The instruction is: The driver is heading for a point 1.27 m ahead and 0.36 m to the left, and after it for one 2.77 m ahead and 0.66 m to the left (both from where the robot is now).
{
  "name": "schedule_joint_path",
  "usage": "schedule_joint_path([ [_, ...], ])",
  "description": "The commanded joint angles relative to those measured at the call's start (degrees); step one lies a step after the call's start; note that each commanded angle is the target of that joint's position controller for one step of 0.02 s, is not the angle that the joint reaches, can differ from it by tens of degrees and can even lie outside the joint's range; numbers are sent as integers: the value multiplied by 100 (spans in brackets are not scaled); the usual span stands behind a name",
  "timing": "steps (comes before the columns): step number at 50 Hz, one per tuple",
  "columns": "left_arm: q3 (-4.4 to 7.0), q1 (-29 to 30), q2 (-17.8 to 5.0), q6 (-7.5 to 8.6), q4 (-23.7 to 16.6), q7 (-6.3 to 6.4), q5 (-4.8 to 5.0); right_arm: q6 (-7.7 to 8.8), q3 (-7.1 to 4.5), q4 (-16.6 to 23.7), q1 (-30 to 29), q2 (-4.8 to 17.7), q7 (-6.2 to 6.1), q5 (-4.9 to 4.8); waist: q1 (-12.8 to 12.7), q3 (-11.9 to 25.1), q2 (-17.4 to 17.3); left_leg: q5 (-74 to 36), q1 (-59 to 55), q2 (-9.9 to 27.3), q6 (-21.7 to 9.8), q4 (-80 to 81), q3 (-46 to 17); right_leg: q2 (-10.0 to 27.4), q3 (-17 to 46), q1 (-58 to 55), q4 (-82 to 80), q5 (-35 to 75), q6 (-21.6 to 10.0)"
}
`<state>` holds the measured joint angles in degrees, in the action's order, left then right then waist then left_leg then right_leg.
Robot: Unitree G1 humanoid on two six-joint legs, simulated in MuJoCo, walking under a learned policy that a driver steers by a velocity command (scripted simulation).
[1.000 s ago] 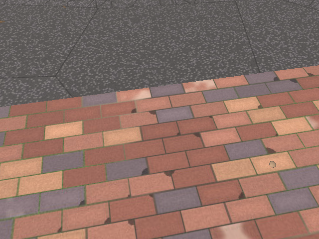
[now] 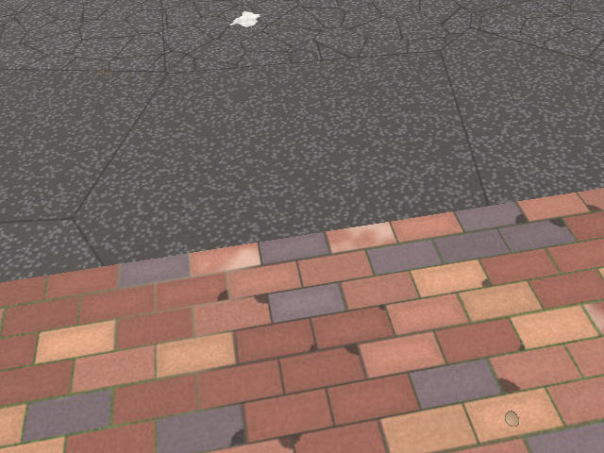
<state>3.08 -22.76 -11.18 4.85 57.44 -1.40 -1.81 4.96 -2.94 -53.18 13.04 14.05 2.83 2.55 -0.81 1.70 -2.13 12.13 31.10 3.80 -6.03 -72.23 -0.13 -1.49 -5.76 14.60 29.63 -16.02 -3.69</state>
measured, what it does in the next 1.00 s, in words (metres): walks ahead, turning left: left foot, then right foot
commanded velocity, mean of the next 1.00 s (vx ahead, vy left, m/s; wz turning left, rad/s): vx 0.97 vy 0.00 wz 0.62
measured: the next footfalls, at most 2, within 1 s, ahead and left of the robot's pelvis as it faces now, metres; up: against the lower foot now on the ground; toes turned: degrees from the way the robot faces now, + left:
left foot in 0.38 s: +0.44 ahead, +0.07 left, +0.00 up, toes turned +19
right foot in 0.82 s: +0.91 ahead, +0.13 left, +0.00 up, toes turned +36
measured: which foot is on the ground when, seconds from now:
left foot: up 0.00-0.36, down 0.38-0.82, up 0.84-1.00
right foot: down 0.00-0.38, up 0.40-0.80, down 0.82-1.00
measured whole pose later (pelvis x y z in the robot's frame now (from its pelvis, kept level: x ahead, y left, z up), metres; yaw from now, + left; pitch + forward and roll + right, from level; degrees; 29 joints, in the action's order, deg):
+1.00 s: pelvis +0.82 +0.19 +0.00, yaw +38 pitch +1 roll -2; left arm 3.6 -22.7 -16.6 5.6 49.6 -0.7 -2.0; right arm 3.6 -2.2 -44.0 11.1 17.6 2.1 2.4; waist -1.7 -0.7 -2.3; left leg 16.2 31.0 -0.9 -6.4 -71.3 -4.1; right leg -3.0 -3.8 11.9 25.0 -14.2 -2.2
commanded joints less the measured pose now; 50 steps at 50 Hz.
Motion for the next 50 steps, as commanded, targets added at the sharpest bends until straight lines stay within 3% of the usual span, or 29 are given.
schedule_joint_path([
  [1, 77, -134, -585, 206, -206, 70, 16, -165, 45, 366, 73, 15, 91, -56, 260, -754, 623, -688, 1454, 319, 115, 60, -296, 1502, 2135, -312, -2586, -1652, -449],
  [5, 66, -594, -585, 306, -153, 88, 48, -253, 0, 616, -829, 117, 67, -200, 40, -1007, 274, -1290, 1989, -118, 101, 949, -337, 1381, 853, -821, -2820, -203, -122],
  [10, -28, -927, -399, 408, -63, 186, 41, -210, 77, 955, -1793, 7, 157, -151, -171, -1235, 309, -1941, 1743, -107, -106, 2316, 456, 1272, -272, -1428, -3106, 1265, 61],
  [12, -44, -1026, -449, 402, 17, 235, 41, -188, 119, 1082, -2015, -25, 172, -148, -198, -1280, 370, -1816, 1502, -190, -256, 2891, 810, 1284, -658, -1904, -2939, 2696, 161],
  [15, 2, -1049, -836, 289, 46, 412, 8, -203, 89, 1116, -1738, 185, 111, -142, 80, -714, 825, -1215, 499, -876, -562, 3341, 1492, 1380, -1058, -2701, -1608, 7349, 376],
  [17, 126, -831, -1244, 91, -68, 533, -61, -202, -51, 800, -352, 540, 91, -172, 786, 56, 1173, -468, -868, -1238, -777, 3383, 1524, 1560, -1028, -2733, 485, 8777, 362],
  [18, 192, -531, -1410, 18, -212, 512, -99, -201, -211, 436, 892, 839, 44, -187, 1312, 567, 1221, 5, -2136, -1280, -977, 3544, 1215, 1659, -865, -2193, 2021, 8496, 245],
  [19, 241, -173, -1462, 17, -320, 415, -80, -218, -396, 243, 1710, 1079, -60, -179, 1750, 796, 946, 497, -3453, -958, -1217, 3987, 473, 1362, -854, -970, 4071, 6442, 146],
  [20, 40, 376, -564, 165, -732, 266, -125, -270, -448, 227, 1181, 1246, -127, -230, 1073, 359, -546, 547, -4134, 195, -1458, 3934, -1528, 318, -470, 1355, 5771, -213, 121],
  [21, 0, 564, -534, 311, -1443, 177, 168, -337, -528, 336, 1077, 1661, -95, -76, 747, 959, -1105, 1294, -5477, 979, -2624, 5167, -4555, -273, 783, 3530, 6907, -970, 354],
  [22, -40, 953, -806, 453, -1507, 164, 68, -311, -500, 304, 1197, 1348, -152, -73, 832, 591, 69, 1452, -5244, 1102, -2234, 5809, -4520, 243, 1205, 3938, 6345, -468, 168],
  [23, -38, 1016, -865, 508, -1531, 139, 75, -278, -427, 250, 1095, 1006, -191, -82, 587, 116, 637, 1099, -4388, 972, -1977, 5996, -4060, 441, 1193, 3655, 5711, -213, 151],
  [24, -61, 1092, -790, 457, -1532, 143, -6, -223, -371, 247, 886, 849, -225, -63, 251, -259, 1057, 483, -3540, 704, -1721, 6052, -3506, 618, 1149, 3264, 5246, -227, 236],
  [25, -90, 1010, -732, 320, -1539, 124, -158, -145, -327, 336, 712, 831, -279, -99, 21, -381, 1140, 81, -2925, 453, -1611, 6038, -3071, 729, 1153, 2925, 4990, -319, 367],
  [26, -118, 922, -666, 171, -1538, 91, -266, -71, -261, 366, 620, 739, -305, -160, -155, -499, 1104, -62, -2398, 246, -1539, 6098, -2754, 844, 1089, 2710, 4750, -381, 484],
  [28, -179, 1409, -617, 5, -1853, 36, -300, 59, -242, 427, 675, 858, -289, -260, -161, -810, 877, -351, -1474, -78, -1470, 6333, -2343, 954, 804, 2509, 3888, -274, 676],
  [31, -289, 2509, -556, -6, -2372, -41, -162, 116, -268, 462, 989, 945, -254, -253, 191, -1015, 413, -1783, -929, -490, -1162, 6362, -1929, 761, 473, 1904, 2103, 1259, 730],
  [34, -329, 2835, -573, 9, -2550, -54, -42, 93, -333, 426, 1393, 1099, -210, -318, 571, -659, -31, -3121, -1765, -427, -851, 6182, -1909, 389, 319, 1435, 923, 2292, 507],
  [36, -318, 2850, -649, 28, -2603, -26, -29, 103, -314, 394, 1446, 1072, -238, -327, 609, -500, -101, -3940, -2434, -308, -677, 5922, -1791, 238, 284, 1048, 256, 2425, 309],
  [38, -155, 2111, -1017, 57, -2421, 65, -35, 136, -334, 378, 1414, 1279, -291, -255, 244, 91, -293, -5399, -3178, -99, -449, 4907, -1876, -46, 353, 164, 47, 1960, 146],
  [39, -16, 1266, -1304, 68, -2211, 147, 32, 136, -378, 409, 1208, 1503, -295, -162, -276, 548, -391, -5758, -3285, -31, -361, 3904, -1844, -51, 411, -576, 46, 1511, 51],
  [40, 104, 79, -1519, 48, -1884, 252, 58, 133, -384, 495, 786, 1496, -283, -78, -1005, 973, -322, -5207, -2701, -229, -294, 2504, -1661, 194, 451, -1751, 59, 1158, -13],
  [41, 216, -1012, -1858, 39, -1661, 357, -75, 169, -225, 669, 650, 815, -285, -8, -1296, 1560, 397, -2539, -1560, -586, -267, 311, -1346, 1188, 1575, -2984, 423, -582, -116],
  [42, 306, -588, -2220, 55, -1573, 238, -206, 168, -34, 843, 1922, 145, -235, -474, -192, 2307, 2793, 1334, 172, -1363, 43, -1358, -903, 2755, 5375, -4053, -969, -1242, -1007],
  [43, 281, 114, -1581, 17, -1764, 108, -147, 103, -5, 708, 1452, 610, -325, -282, -277, 1500, 1396, 852, 932, -803, -105, -1401, -833, 2418, 5495, -3379, -1407, -2478, -1048],
  [44, 176, 464, -1109, 38, -1752, 73, -93, 62, -41, 800, 724, 764, -270, -196, -315, 690, 531, 388, 983, -554, -87, -1091, -783, 2161, 4431, -2477, -1449, -2106, -992],
  [45, 128, 463, -891, 53, -1591, 53, -129, 46, -25, 928, 323, 734, -210, -130, -268, 230, 20, 300, 901, -421, -103, -772, -742, 1924, 3774, -1748, -1511, -1384, -903],
  [47, 31, 145, -690, 124, -1201, 69, -115, -53, 58, 1177, 90, 464, -56, -15, -11, -164, 364, 388, 775, -233, -98, -297, -855, 1567, 2891, -939, -1690, -819, -723],
  [50, 19, -172, -759, 245, -901, 33, 95, -132, 163, 1504, -369, 359, 8, 81, 188, -603, 593, 322, 1247, 17, 60, 479, -632, 1383, 2441, -591, -2164, -282, -792],
])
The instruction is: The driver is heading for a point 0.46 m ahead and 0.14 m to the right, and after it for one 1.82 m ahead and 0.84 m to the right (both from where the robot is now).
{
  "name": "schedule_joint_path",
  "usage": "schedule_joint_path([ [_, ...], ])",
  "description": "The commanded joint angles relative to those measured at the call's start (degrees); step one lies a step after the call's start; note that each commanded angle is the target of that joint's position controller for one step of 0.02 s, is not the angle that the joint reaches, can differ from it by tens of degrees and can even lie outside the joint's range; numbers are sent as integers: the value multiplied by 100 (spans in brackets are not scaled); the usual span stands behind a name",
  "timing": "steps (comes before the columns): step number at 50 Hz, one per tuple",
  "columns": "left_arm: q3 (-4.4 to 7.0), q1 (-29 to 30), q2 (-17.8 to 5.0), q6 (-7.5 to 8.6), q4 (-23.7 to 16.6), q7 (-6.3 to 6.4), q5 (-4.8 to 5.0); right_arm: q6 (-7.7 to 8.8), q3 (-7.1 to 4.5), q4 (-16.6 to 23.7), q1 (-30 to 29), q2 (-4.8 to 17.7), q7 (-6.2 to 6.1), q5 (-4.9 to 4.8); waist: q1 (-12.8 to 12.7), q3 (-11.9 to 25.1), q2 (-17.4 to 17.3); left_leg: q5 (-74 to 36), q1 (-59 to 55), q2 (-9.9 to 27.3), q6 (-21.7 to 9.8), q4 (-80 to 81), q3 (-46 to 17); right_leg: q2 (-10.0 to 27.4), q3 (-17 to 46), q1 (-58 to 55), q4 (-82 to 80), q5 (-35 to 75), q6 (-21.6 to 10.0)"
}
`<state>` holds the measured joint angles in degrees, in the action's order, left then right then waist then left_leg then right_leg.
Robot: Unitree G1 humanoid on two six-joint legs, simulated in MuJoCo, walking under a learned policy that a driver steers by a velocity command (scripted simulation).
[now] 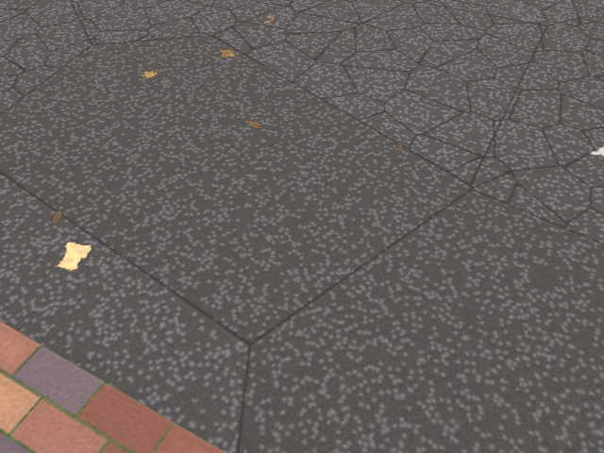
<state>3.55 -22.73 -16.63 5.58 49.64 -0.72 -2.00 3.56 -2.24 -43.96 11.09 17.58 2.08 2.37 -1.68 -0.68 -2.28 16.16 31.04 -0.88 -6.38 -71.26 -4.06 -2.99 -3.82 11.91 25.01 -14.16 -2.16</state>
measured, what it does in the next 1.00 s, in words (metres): goes down, turning right: left foot, then right foot 0.05 m lower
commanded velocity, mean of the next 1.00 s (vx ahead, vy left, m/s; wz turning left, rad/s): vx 0.52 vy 0.00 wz -0.73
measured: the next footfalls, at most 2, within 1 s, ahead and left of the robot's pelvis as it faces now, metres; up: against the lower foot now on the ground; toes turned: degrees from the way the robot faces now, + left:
left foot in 0.24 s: +0.43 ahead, +0.12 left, +0.00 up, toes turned -7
right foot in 0.62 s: +0.69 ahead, -0.14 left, -0.05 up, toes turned -24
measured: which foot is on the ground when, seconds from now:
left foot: up 0.00-0.22, down 0.24-0.58, up 0.60-0.96, down 0.98-1.00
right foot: down 0.00-0.26, up 0.28-0.60, down 0.62-0.98, up 1.00-1.00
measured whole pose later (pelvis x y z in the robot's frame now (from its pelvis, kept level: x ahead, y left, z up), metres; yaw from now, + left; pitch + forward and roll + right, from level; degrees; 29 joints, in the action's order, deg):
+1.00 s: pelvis +0.70 -0.04 -0.07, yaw -47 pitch +2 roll +1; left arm 5.1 -9.6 -18.8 -3.3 32.8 2.6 1.1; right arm 2.4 -3.0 -38.4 3.5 15.9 -1.0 0.4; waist -1.0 -0.8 0.8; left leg 6.9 25.6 -2.9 3.9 -30.1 -10.4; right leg -12.9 17.9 23.2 41.8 -21.0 -2.3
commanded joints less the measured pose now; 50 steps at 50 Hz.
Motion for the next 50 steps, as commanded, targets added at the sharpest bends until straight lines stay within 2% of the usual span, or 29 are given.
schedule_joint_path([
  [1, -23, -221, -275, 185, -101, -44, 146, 30, 130, 778, -547, 51, 98, 136, 271, -513, 589, -390, 1391, 605, 190, 849, 7, 1451, 2104, -186, -1902, -215, -1035],
  [5, 84, -265, -652, 232, -156, -55, 252, 166, 299, 1106, -1499, -17, 264, -20, 127, -692, 450, -2111, -436, 405, 393, 3207, 564, 1039, 1327, 873, -2505, 1277, -914],
  [9, 137, -599, -983, 194, -34, -78, 274, 184, 139, 1000, -1485, 390, 113, -8, 115, -282, 553, -2287, -1273, 77, 289, 3881, 611, 1161, 1206, -418, -1751, 3424, -703],
  [11, 174, -570, -1107, 99, 23, -1, 219, 263, 0, 645, -323, 636, -30, 49, 655, 494, 844, -1749, -2374, -14, 132, 4040, 275, 1085, 1208, -889, 262, 4607, -498],
  [12, 222, -353, -1219, 46, -18, 20, 207, 290, -102, 390, 653, 825, -136, 57, 1189, 905, 758, -1344, -3454, 147, 117, 4197, 318, 887, 1189, -304, 1688, 4114, -473],
  [13, 68, -667, -462, 39, -166, -21, 233, 325, -235, 305, 1427, 1297, -254, 294, 1155, 1712, -245, 276, -5047, 1537, -153, 3995, -1007, 565, 994, 1138, 3879, 1919, -426],
  [14, -110, -1134, 101, -13, -352, -11, 481, 291, -297, 348, 1368, 1276, -216, 217, 823, 2901, -1740, 2298, -6049, 2685, -550, 4965, -3665, 107, 835, 2636, 5577, -1055, -328],
  [15, 10, -392, -475, -77, -388, 40, 374, 268, -272, 392, 944, 925, -208, 101, 789, 1856, -887, 2555, -5037, 2408, -350, 5583, -3423, 440, 857, 3108, 5479, -693, -441],
  [17, 86, 376, -523, -214, -424, 6, 260, 332, -132, 291, 388, 337, -210, 142, 561, 338, 130, -979, -3623, 2089, -218, 5515, -1671, 773, 823, 3028, 4772, -338, -314],
  [19, 102, 461, -272, -405, -534, -59, 24, 445, -97, 30, 542, 202, -247, -35, 274, -6, -171, -3172, -3131, 1863, -126, 5388, -596, 870, 736, 2917, 4192, -602, -150],
  [21, 66, 729, -62, -503, -772, -160, -23, 519, -130, -59, 360, 244, -271, -173, 100, -30, -447, -3443, -2947, 1744, -142, 5504, 61, 855, 490, 2927, 3691, -43, -109],
  [22, 96, 774, -35, -376, -920, -97, 648, 566, -156, 238, -622, 59, -328, -469, -115, -141, -547, -2676, -2661, 1529, -39, 5605, 365, 1063, 778, 2897, 3198, 593, -172],
  [23, 75, 965, -121, -289, -958, -112, 666, 586, -119, 345, -1055, 26, -392, -520, -174, -365, -392, -2410, -1879, 1196, 86, 5706, 904, 882, 467, 2281, 2170, 1466, -132],
  [25, 92, 808, -89, -161, -901, -261, 322, 559, -212, 168, -711, 319, -499, -533, -128, 42, -188, -1940, -1328, 744, 261, 5303, 1575, 314, -71, 572, 811, 3415, -17],
  [28, 260, -157, -543, -384, -786, -469, 304, 570, -261, 271, -919, 550, -495, -630, -712, 531, -248, -2550, -902, 904, 307, 3641, 1606, 149, -64, -1096, 1026, 3878, -3],
  [29, 428, -816, -875, -465, -601, -424, 256, 565, -229, 392, -1138, 499, -426, -618, -1055, 696, 144, -2775, -692, 790, 378, 2473, 1601, -9, -96, -1748, 951, 3706, -223],
  [30, 475, -1274, -907, -485, -493, -335, 194, 548, -198, 367, -1315, 331, -359, -629, -1414, 338, 906, -155, 349, 473, 545, 360, 1547, 349, 392, -2374, 364, 3736, -748],
  [31, 416, -966, -1035, -392, -571, -182, 139, 475, -121, 412, -1034, 104, -287, -375, -1136, -270, 1973, 2268, 527, -148, 646, -1346, 1451, 390, 543, -1733, -118, 5203, -802],
  [32, 245, -60, -1264, -130, -1172, -165, -104, 458, -61, 504, 520, 101, -242, -207, 83, 239, 2172, 2612, 1258, -241, 747, -1836, 278, 1377, 2508, -2039, 684, 7326, -1748],
  [33, 355, 305, -1395, -64, -1499, -222, -39, 419, -101, 577, 781, 572, -214, -134, 45, 1114, 1612, 2274, 1408, -158, 807, -1850, -487, 1953, 3501, -2349, 446, 6932, -2369],
  [34, 460, 715, -1653, -105, -1707, -239, 90, 369, -188, 748, 715, 886, -203, -309, 299, 1450, 1174, 1746, 1815, -68, 789, -1802, -639, 2237, 4443, -2309, 14, 4607, -2563],
  [35, 410, 1254, -1441, -205, -1910, -204, 222, 240, -260, 662, 508, 1090, -277, -330, 466, 1338, 211, 1257, 1588, 175, 905, -1253, -705, 2106, 4480, -1446, -277, 3332, -2347],
  [37, 315, 1516, -1220, -351, -2080, -108, 226, -66, -294, 625, 200, 1107, -390, -219, 499, 948, -186, 1205, 1025, 244, 1155, -339, -698, 1868, 4330, -5, -341, 3182, -2097],
  [39, 342, 1434, -1283, -480, -2029, 79, 215, -152, -233, 694, -57, 798, -436, -66, 430, 1035, -31, 647, 324, 97, 1236, 873, -525, 1088, 3359, 681, -54, 3662, -1662],
  [42, 355, 1433, -1203, -708, -1998, 367, 371, -106, -109, 812, -535, 309, -361, -148, 278, 1417, 226, -489, -365, -273, 1279, 2185, -393, 417, 2838, 738, 229, 3317, -1109],
  [47, 330, 1465, -880, -854, -2101, 378, 344, -65, -218, 855, -691, 365, -321, -272, 229, 970, 1009, -783, -1000, -413, 1151, 4019, -568, 206, 3413, 545, 412, 1511, -635],
  [48, 301, 1597, -761, -843, -2134, 353, 347, -34, -278, 743, -384, 430, -309, -268, 410, 895, 1070, -1369, -1483, -264, 1019, 4702, -481, 86, 3309, 675, 697, 1037, -476],
  [49, 202, 1298, -375, -827, -2098, 317, 312, -31, -337, 696, -203, 606, -319, -199, 286, 1017, 596, -1868, -2328, 571, 630, 4956, -987, -252, 2912, 1198, 1576, -657, -225],
  [50, 116, 630, -68, -800, -1980, 302, 233, -122, -391, 875, -279, 916, -351, -86, -64, 1091, -635, -3404, -3039, 1883, -134, 4783, -2236, -1050, 1862, 2117, 2995, -2610, 101],
])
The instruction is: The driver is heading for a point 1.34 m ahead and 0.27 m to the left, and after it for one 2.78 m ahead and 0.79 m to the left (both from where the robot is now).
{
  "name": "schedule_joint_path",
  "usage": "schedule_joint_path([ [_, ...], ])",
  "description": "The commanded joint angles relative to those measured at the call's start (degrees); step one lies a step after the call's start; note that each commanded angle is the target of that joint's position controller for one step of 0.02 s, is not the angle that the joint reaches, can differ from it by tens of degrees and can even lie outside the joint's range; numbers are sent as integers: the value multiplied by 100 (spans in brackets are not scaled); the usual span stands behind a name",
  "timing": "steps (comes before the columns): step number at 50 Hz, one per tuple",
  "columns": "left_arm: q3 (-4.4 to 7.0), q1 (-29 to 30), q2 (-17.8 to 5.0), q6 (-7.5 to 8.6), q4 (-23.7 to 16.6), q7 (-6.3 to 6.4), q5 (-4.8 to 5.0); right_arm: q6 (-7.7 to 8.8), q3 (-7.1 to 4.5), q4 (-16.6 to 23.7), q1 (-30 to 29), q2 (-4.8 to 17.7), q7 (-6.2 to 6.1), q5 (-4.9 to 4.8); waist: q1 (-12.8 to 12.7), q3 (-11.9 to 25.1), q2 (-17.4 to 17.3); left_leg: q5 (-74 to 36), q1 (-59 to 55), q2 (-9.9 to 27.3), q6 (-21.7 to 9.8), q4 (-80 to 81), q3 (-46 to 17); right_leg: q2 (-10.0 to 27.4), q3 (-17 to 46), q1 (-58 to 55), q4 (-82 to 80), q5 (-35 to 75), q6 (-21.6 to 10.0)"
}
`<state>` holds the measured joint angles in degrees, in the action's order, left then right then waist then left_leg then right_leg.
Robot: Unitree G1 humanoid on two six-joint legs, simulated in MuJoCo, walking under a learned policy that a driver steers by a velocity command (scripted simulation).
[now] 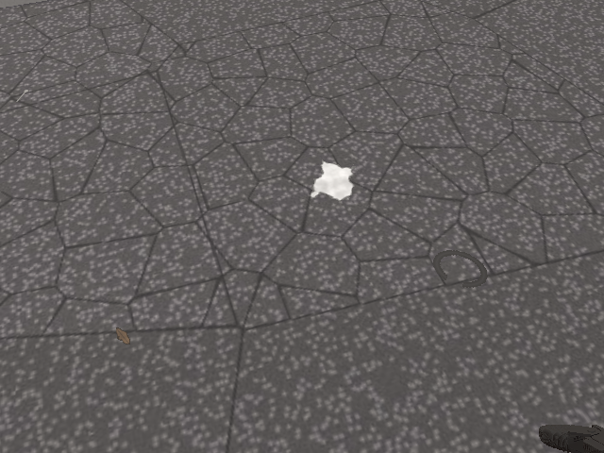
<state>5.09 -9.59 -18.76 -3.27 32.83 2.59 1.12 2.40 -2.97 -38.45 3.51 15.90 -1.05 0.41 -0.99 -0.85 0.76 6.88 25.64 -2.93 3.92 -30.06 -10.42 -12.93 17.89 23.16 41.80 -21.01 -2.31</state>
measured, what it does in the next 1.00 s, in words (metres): walks ahead, turning left: right foot, then left foot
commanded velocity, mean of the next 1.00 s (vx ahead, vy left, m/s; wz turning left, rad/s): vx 0.19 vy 0.00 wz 0.35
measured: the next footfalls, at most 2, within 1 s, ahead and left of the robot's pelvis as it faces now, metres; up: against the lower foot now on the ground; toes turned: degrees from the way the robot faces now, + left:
right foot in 0.30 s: +0.04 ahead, -0.10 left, +0.00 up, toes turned +0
left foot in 0.70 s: +0.04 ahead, +0.18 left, +0.00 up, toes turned +18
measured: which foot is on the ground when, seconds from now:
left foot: down 0.00-0.32, up 0.34-0.68, down 0.70-1.00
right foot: up 0.00-0.28, down 0.30-0.68, up 0.70-1.00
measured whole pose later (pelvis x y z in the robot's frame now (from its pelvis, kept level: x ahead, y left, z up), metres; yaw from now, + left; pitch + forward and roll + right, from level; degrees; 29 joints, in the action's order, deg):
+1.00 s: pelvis +0.12 +0.12 +0.03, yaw +25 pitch +3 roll -1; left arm 3.8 -9.3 -17.5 0.4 42.1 -3.6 -2.6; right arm 2.3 -2.8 -39.9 24.5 16.4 1.8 0.9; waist 2.3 2.1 1.4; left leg 16.1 1.8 -3.5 -4.0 -15.6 -6.6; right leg 4.3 -0.9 37.6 44.8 -2.6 3.0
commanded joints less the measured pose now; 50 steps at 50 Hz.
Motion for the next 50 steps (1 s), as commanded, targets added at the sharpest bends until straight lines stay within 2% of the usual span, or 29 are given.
schedule_joint_path([
  [1, 81, -799, -406, 186, -457, -116, -33, -37, -363, 313, 623, 1190, -31, 274, -252, 1306, -1962, -2013, -2314, 2795, -1980, 1121, -3090, 242, -576, 1551, 2442, -1895, 392],
  [2, 172, -618, -789, 196, -281, -118, -9, -46, -312, 485, 335, 855, -53, 211, -113, 1023, -1391, -1173, -2031, 2442, -1980, 1071, -2693, 612, -629, 1623, 3044, -1371, 533],
  [3, 194, -402, -858, 132, -158, -94, -2, -102, -234, 544, 130, 589, -73, 133, -28, 754, -871, -712, -1649, 1992, -1696, 967, -1801, 709, -742, 1550, 3265, -901, 595],
  [5, 86, -331, -542, 37, -105, -85, -57, -187, -176, 587, -33, 628, -100, 57, -43, 501, -470, -524, -1032, 1530, -1492, 1078, -1125, 757, -1006, 1195, 3376, -464, 662],
  [7, -43, -258, -250, 74, -134, -136, -49, -241, -195, 514, 44, 704, -98, 77, -30, 510, -611, -568, -912, 1189, -1397, 1170, -558, 830, -1383, 788, 2506, -335, 644],
  [10, -232, -50, 156, 162, -127, -200, -171, -309, -153, 345, 348, 562, -3, -15, 159, 683, -1144, -21, -970, 1023, -1428, 1236, -581, 1106, -1591, -184, 438, -710, 616],
  [12, -132, -126, -61, 195, -16, -228, -106, -355, -239, 317, 567, 823, 31, -79, 193, 502, -1394, 480, -1021, 1055, -1466, 1201, -943, 993, -1712, -563, -707, -217, 547],
  [14, -19, -382, -287, 209, 124, -207, -91, -346, -306, 302, 803, 999, 11, -202, 49, 412, -1267, 847, -611, 982, -1256, 1160, -1206, 887, -1717, -1322, -1842, 559, 194],
  [15, 53, -612, -556, 211, 130, -166, -129, -300, -293, 314, 852, 926, 9, -213, -34, 544, -1027, 1302, -60, 860, -951, 958, -1167, 1410, -1365, -2024, -1860, 704, -52],
  [16, 186, -763, -1045, 191, 223, -121, -319, -208, -230, 526, 627, 634, 38, -228, -58, 544, 310, 1620, 872, 300, -557, 20, -256, 2461, -459, -2246, -1893, 723, -555],
  [17, 226, -710, -1063, 198, 265, -140, -442, -126, -264, 691, 329, 728, 37, -255, -202, 498, 1376, 2244, 1138, -87, -344, -1189, 607, 3365, 443, -1662, -2455, 1294, -1186],
  [18, 132, -424, -786, 274, 151, -108, -476, -132, -395, 662, 372, 1001, 23, -196, -147, 407, 1086, 2466, 1210, 149, -159, -2500, 548, 3623, 461, -1488, -2502, 1964, -1406],
  [21, -32, 497, -222, 407, -20, -10, -211, -430, -449, 276, 1163, 803, -55, -171, 267, 276, 766, 1803, 1479, 314, 78, -4042, 560, 3001, -784, -1530, -2267, 2926, -914],
  [25, 31, 184, -300, 303, 151, 53, -184, -529, -282, 641, 613, 430, 77, -195, -41, 243, 729, 1093, 1485, 614, 230, -3030, 996, 2827, -1571, -1887, -2194, 2833, -865],
  [28, 163, 56, -636, 250, 243, 34, -158, -517, -205, 891, 411, 341, 265, -179, -162, 407, 871, 1315, 772, 685, 59, -1986, 1266, 3064, -1810, -1852, -2053, 2926, -867],
  [32, 260, 173, -799, 343, 346, -98, 41, -595, -353, 896, 717, 624, 326, -196, 56, 462, 884, 1003, -169, 438, -336, -750, 1660, 3261, -2106, -1688, -1509, 2975, -564],
  [33, 275, 66, -759, 367, 423, -140, 89, -628, -392, 793, 919, 623, 274, -222, 130, 607, 730, 829, -751, 223, -505, -394, 1824, 3205, -2302, -1421, -1267, 1969, -361],
  [34, 244, -137, -573, 399, 489, -181, 65, -625, -524, 585, 1495, 843, 206, -262, 299, 842, 320, 1113, -1806, 51, -769, -212, 1702, 2964, -2535, -781, -596, 531, -158],
  [35, 103, 168, -157, 426, 324, -229, -100, -557, -728, 395, 2355, 1431, 131, -344, 682, 745, -1074, 1800, -2999, 1010, -1430, 485, -60, 2339, -3050, 948, 1434, -907, 259],
  [36, -1, 894, 53, 588, -301, -228, -124, -290, -777, 536, 2615, 2116, 211, -214, 834, 766, -2224, 4140, -3573, 2274, -2731, 1804, -3836, 1169, -1997, 3285, 2906, -1740, 441],
  [37, 101, 1416, -423, 796, -351, -289, 65, -76, -615, 527, 2592, 1558, 262, -144, 1093, 447, -1287, 5026, -3504, 2473, -2693, 2256, -3901, 1452, -1156, 3767, 3245, -1286, 209],
  [38, 151, 1406, -566, 936, -342, -343, 128, 34, -486, 527, 2288, 1319, 235, -128, 809, 111, -1205, 4707, -3146, 2332, -2434, 2175, -3536, 1549, -1087, 3692, 3039, -803, 29],
  [39, 174, 1085, -581, 1013, -147, -350, 12, 59, -415, 623, 1918, 1166, 197, -177, 491, 7, -785, 4009, -2717, 2079, -2171, 1981, -2924, 1687, -1090, 3299, 2689, -369, 2],
  [40, 198, 936, -600, 1064, -25, -344, -127, 34, -356, 677, 1576, 1051, 144, -199, 301, -64, -709, 3334, -2287, 1797, -1985, 1935, -2351, 1752, -1100, 2858, 2102, 131, 50],
  [43, 145, 660, -404, 1050, 304, -411, -191, 29, -260, 703, 1395, 926, -13, -70, 174, 70, -674, 1964, -1794, 1252, -1759, 1988, -1176, 1595, -1527, 1968, 1276, 1459, 378],
  [44, -73, 318, -35, 665, 515, -560, -726, -41, -337, 367, 1728, 1209, 120, 151, 180, 36, -805, 1820, -1506, 829, -1560, 2069, -719, 1568, -1888, 1625, 1206, 1453, 506],
  [46, -101, 419, -57, 422, 506, -629, -532, 0, -276, 240, 1928, 998, 257, 56, 283, -152, -908, 1698, -1453, 823, -1517, 2260, -492, 1598, -2067, 1525, 735, 1689, 618],
  [48, -81, 822, -254, 384, 420, -636, -356, 72, -247, 171, 2076, 943, 310, 33, 478, -325, -983, 1732, -1732, 1057, -1503, 2467, -506, 1690, -2047, 1703, 295, 2003, 616],
  [50, -80, 1223, -348, 419, 295, -656, -312, 137, -268, 67, 2250, 1042, 261, 66, 646, -479, -840, 1806, -2256, 1367, -1506, 2651, -489, 1760, -2029, 2020, -55, 2131, 495],
])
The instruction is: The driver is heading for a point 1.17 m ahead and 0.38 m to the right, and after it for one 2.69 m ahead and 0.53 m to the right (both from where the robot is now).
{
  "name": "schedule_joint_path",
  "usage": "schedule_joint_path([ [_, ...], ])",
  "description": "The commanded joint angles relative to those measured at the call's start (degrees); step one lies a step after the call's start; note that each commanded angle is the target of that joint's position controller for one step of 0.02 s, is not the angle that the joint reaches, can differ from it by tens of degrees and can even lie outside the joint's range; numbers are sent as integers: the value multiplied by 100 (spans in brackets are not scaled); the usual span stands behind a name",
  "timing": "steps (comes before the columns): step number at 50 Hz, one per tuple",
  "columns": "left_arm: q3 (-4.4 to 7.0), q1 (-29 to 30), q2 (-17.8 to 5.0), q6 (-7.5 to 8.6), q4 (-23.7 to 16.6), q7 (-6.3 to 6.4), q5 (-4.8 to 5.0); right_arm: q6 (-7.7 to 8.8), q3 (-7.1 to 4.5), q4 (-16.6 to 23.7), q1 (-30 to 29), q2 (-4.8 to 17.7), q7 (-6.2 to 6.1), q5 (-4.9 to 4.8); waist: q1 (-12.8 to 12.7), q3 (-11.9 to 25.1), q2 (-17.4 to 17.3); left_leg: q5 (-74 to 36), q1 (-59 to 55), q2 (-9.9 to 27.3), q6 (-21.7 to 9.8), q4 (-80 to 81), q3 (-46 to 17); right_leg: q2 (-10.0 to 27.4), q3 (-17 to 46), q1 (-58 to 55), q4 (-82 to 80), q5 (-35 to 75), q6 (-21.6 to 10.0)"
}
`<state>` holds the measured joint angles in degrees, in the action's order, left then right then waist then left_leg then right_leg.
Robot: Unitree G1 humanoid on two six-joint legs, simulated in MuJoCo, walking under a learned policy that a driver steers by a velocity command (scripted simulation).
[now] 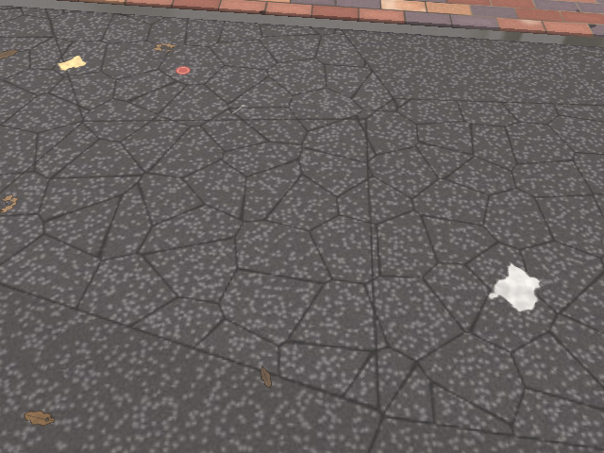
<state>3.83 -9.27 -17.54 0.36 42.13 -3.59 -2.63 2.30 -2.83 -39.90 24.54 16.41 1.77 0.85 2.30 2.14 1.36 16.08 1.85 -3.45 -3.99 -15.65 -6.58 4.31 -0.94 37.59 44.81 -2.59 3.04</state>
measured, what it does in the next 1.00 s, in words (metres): walks ahead, turning right: right foot, then left foot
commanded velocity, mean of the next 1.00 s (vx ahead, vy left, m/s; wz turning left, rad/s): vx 0.94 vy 0.00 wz -0.54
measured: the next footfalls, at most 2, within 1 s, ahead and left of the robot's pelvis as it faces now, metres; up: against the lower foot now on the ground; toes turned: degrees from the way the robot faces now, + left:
right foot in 0.20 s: +0.32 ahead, -0.14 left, +0.00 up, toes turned -9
left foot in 0.66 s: +0.81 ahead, -0.13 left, +0.00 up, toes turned -33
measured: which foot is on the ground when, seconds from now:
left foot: down 0.00-0.20, up 0.22-0.64, down 0.66-1.00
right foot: up 0.00-0.18, down 0.20-0.64, up 0.66-1.00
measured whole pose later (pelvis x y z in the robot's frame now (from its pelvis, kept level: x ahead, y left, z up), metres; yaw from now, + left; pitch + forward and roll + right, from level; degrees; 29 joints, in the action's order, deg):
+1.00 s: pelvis +0.84 -0.31 -0.02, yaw -35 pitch +2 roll +2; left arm -1.2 5.4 -17.3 3.4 35.0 -4.9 -2.7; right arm 5.7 -2.5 -54.8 35.2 17.5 1.2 0.5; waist 7.5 -0.3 0.8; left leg 19.6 -8.3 -0.9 0.4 -8.9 1.7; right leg 2.5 0.5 39.5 39.9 -2.8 -4.0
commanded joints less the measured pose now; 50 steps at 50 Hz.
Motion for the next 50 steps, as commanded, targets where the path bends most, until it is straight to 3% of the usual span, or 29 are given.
schedule_joint_path([
  [1, 43, 1299, -484, 70, -687, -63, 69, 174, -288, 142, 212, 1021, -59, 44, 340, -883, -819, 861, -142, 1571, -709, 1287, -803, 52, -104, 744, -463, 266, -145],
  [5, 28, 1298, -496, 106, -801, -190, 102, 264, -287, -120, 171, 1041, -196, 155, 220, -1188, -654, -21, -918, 1905, -551, 1389, -71, -102, 109, 978, -615, -162, -668],
  [7, -11, 1015, -434, 98, -805, -172, 109, 270, -262, -201, -62, 1044, -211, 204, -9, -1044, -685, -2045, -963, 1825, -401, 998, 509, -296, -282, 355, -744, -646, -1012],
  [9, 38, 22, -500, 77, -578, -40, 128, 252, -248, -254, -143, 1161, -223, 226, -459, -218, -857, -6259, -865, 1724, -289, -597, 1050, -945, -860, -1301, -497, -1272, -1343],
  [10, 128, -1293, -649, 110, -196, 22, 118, 189, -251, -232, -291, 1230, -256, 227, -1093, 422, -721, -6971, -387, 1565, -173, -2282, 1326, -1269, -897, -2754, -728, -1384, -1459],
  [11, 317, -2314, -1192, 147, 67, 101, 47, 211, -162, -93, -206, 1078, -271, 135, -1435, 1006, 30, -5708, 1285, 1227, -30, -4350, 1382, -736, 384, -4622, -1089, -2472, -1729],
  [12, 438, -2332, -1749, 160, 83, 121, 48, 306, 39, 172, -182, 354, -125, 131, -985, 1144, 1604, -278, 3392, -15, 252, -6352, 1071, 750, 3861, -5513, -2312, -4760, -2408],
  [13, 359, -1901, -1447, 170, 47, 78, 211, 411, 29, 296, -762, 610, -113, 223, -926, 909, 1131, 469, 4250, -130, 142, -6830, 102, 916, 5431, -5439, -3154, -4312, -2355],
  [14, 381, -1758, -1407, 175, 62, 114, 191, 492, 19, 420, -1149, 823, -99, 196, -858, 409, 527, 107, 4522, 261, 79, -6810, -55, 878, 4684, -5112, -3040, -3516, -2244],
  [15, 363, -1692, -1275, 193, 74, 154, 199, 546, 81, 415, -1247, 794, -92, 215, -729, 199, -97, -192, 4255, 552, 64, -6250, -29, 728, 4010, -4490, -3043, -2780, -2112],
  [16, 300, -1513, -1099, 206, 103, 196, 204, 512, 109, 434, -1336, 714, -101, 278, -507, -154, -327, -199, 3980, 718, 119, -5832, 51, 454, 3442, -3808, -3142, -2250, -1944],
  [17, 220, -1399, -926, 231, 119, 227, 209, 417, 146, 470, -1248, 677, -89, 343, -276, -273, -131, -122, 3746, 789, 238, -5541, 67, 251, 3131, -3356, -3197, -1947, -1955],
  [20, 167, -1467, -834, 361, 130, 238, 277, 146, 224, 538, -1501, 545, -40, 409, -179, -680, -107, 57, 3761, 913, 503, -4847, 344, -102, 2590, -2591, -3508, -1520, -2059],
  [23, 199, -1602, -890, 400, 163, 269, 275, 148, 320, 989, -2658, 438, 43, 281, -456, -1096, -49, -1017, 3659, 765, 731, -3363, 713, -347, 2359, -2084, -3842, -406, -1960],
  [26, 247, -1902, -971, 414, 323, 274, 336, 195, 376, 1137, -3141, 325, 77, 183, -765, -838, 146, -2107, 3023, 469, 662, -2227, 856, -357, 2313, -2423, -3687, 1349, -1684],
  [29, 295, -1757, -1143, 425, 364, 348, 367, 219, 320, 1147, -3026, 495, 10, 132, -634, -515, 148, -2183, 2167, 267, 486, -1490, 725, -239, 2369, -3004, -3221, 2586, -1418],
  [31, 360, -1544, -1464, 445, 339, 362, 298, 228, 108, 826, -1854, 975, -143, 73, -33, 366, 175, -1378, 494, 14, 381, -1556, 629, -271, 2388, -3181, -1747, 4129, -1120],
  [32, 388, -1192, -1604, 472, 284, 329, 233, 224, -30, 531, -639, 1226, -268, 30, 698, 885, 178, -957, -780, 240, 334, -1619, 579, -414, 2327, -2727, -410, 3946, -1029],
  [33, 250, -1048, -1083, 558, 214, 331, 150, 232, -205, 271, 683, 1583, -422, 157, 1200, 1562, -246, 748, -2037, 1145, 167, -1775, -213, -660, 1935, -2024, 1397, 2550, -1024],
  [34, -34, -1905, 56, 546, 48, 349, 395, 271, -277, 219, 595, 1911, -412, 436, 376, 2251, -2193, 2188, -3291, 2975, -445, -974, -3225, -1324, 1327, -322, 3307, -2762, -888],
  [35, -81, -1700, -429, 492, 19, 345, 320, 220, -317, 251, 139, 1678, -330, 288, 380, 2146, -2072, 3047, -2711, 2854, -660, -44, -4664, -1053, 999, 243, 3676, -2212, -978],
  [36, -23, -1143, -696, 429, 98, 322, 187, 228, -214, 268, -468, 1104, -283, 240, 298, 1087, -1255, 2917, -1711, 2465, -575, 57, -3586, -642, 910, 307, 3428, -1499, -999],
  [37, -30, -810, -706, 392, 78, 249, 93, 231, -149, 158, -654, 782, -233, 227, 228, 529, -573, 1935, -943, 2220, -563, 11, -2740, -474, 808, 176, 3169, -1194, -967],
  [38, -50, -465, -615, 357, 1, 174, 29, 249, -106, -10, -548, 655, -213, 255, 205, 170, -335, 1095, -436, 1949, -475, 68, -2069, -377, 788, 90, 2967, -1215, -960],
  [41, -204, -242, -195, 228, -242, 56, -18, 416, 5, -510, -171, 359, -136, 141, -127, -284, -598, 77, 167, 1763, -507, 361, -1246, -245, 933, 221, 2519, -1490, -891],
  [44, -316, 649, -221, 233, -733, -20, -90, 511, -15, -726, -29, 566, -115, 31, -243, -805, -566, -615, 502, 1710, -613, 902, -640, -189, 845, 757, 1553, -1092, -747],
  [47, -478, 1342, -183, 338, -981, -189, -32, 509, -63, -760, -118, 761, -79, -59, -270, -994, -376, -1489, 1640, 1266, -531, 1577, 58, -182, -122, -942, -379, 187, -655],
  [48, -491, 1371, -176, 352, -967, -200, 13, 520, -112, -793, -44, 981, -61, -77, -277, -971, -437, -2001, 1792, 1391, -574, 1709, 12, -279, -199, -1545, -499, 406, -654],
  [50, -406, 1226, -438, 347, -872, -92, 17, 507, -172, -888, 81, 1284, -39, -87, -401, -771, -364, -3711, 1062, 1467, -535, 1230, 156, -447, -224, -1920, -788, 270, -712],
])
Keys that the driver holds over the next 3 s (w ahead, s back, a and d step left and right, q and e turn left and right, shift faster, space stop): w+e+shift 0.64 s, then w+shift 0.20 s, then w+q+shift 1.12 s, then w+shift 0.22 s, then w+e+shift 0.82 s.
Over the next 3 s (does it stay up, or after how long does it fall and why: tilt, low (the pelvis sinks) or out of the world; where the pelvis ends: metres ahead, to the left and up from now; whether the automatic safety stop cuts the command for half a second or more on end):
stays up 2.59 -0.45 0.02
